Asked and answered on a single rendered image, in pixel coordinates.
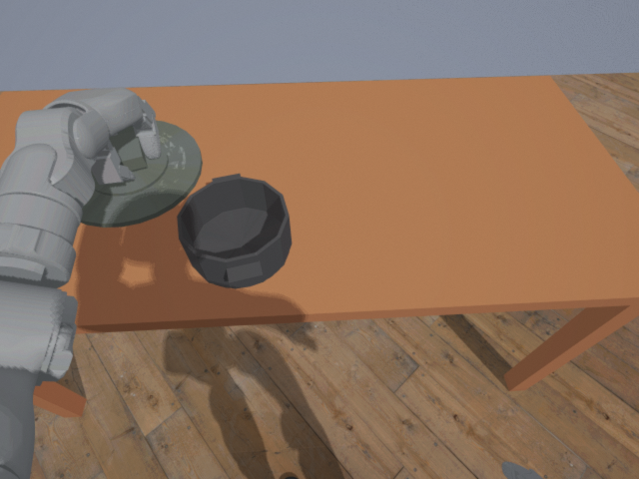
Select lid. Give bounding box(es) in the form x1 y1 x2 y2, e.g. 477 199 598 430
81 121 203 228

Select robot left forearm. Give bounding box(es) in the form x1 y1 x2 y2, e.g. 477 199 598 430
0 99 109 288

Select pot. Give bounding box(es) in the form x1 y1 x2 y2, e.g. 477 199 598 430
177 174 292 289

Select table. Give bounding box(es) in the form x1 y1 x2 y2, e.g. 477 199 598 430
0 76 639 418

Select robot left hand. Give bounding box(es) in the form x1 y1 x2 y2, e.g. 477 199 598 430
53 87 161 185

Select robot left upper arm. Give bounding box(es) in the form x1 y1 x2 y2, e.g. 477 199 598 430
0 280 78 479

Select knob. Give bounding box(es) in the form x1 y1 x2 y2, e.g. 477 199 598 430
109 131 147 171

